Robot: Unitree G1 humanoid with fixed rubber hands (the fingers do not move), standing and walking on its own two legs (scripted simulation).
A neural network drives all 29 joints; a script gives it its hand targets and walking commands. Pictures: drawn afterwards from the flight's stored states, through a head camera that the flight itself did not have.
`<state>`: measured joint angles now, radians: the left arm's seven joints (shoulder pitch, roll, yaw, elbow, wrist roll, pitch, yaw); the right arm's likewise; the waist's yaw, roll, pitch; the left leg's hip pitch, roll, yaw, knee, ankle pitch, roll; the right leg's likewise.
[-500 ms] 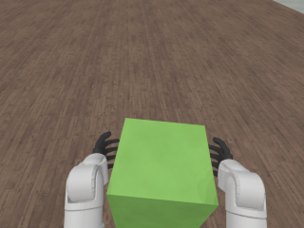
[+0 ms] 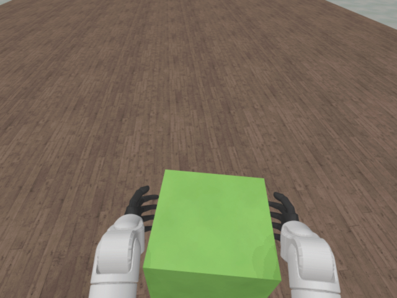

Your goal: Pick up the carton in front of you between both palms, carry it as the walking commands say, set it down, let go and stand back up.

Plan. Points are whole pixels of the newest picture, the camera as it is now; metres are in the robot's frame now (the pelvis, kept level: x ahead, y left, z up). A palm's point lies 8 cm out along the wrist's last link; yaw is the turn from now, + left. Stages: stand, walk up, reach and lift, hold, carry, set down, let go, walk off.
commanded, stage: carry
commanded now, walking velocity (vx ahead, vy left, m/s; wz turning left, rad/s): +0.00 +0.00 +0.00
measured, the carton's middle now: (207, 246) +0.26 +0.01 -0.03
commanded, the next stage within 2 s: hold in 0.80 s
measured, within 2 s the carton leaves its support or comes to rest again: neither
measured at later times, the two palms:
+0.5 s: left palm (137, 226) +0.26 +0.15 +0.04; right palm (286, 233) +0.26 -0.15 +0.03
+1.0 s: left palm (130, 236) +0.24 +0.16 +0.05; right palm (285, 241) +0.24 -0.14 +0.04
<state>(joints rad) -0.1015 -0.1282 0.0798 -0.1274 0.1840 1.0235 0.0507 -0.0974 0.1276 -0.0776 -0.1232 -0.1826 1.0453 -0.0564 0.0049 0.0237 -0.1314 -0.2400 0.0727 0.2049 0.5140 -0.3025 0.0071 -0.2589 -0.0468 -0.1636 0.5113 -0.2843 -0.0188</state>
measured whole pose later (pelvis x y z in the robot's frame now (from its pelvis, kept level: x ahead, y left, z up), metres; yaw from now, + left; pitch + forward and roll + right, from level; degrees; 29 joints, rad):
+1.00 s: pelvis -0.03 +0.00 +0.01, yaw +0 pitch -6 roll +0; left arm -0.18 -0.14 0.14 0.16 0.26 0.71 0.02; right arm -0.17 0.14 -0.14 0.16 -0.24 0.74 -0.03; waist 0.02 0.02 0.04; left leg -0.09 0.01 0.06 0.40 -0.21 0.01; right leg -0.10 -0.01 -0.07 0.38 -0.18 -0.02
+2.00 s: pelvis -0.05 +0.01 -0.01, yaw +3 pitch -4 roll +0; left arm -0.51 -0.21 0.47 0.54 0.44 0.50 -0.04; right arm -0.46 0.22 -0.48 0.49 -0.43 0.52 0.02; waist 0.01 0.00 0.07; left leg -0.26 -0.03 0.00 0.61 -0.28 0.03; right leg -0.26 0.03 0.01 0.60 -0.27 -0.02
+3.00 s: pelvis -0.11 +0.01 -0.24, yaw +3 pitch +44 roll -4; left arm -1.05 0.07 0.31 0.80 0.20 0.21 0.04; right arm -0.89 0.10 -0.52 0.60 -0.17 0.21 -0.13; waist -0.03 0.01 -0.11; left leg -1.93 -0.07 -0.04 1.65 -0.48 0.03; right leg -1.88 0.07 0.01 1.63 -0.52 0.04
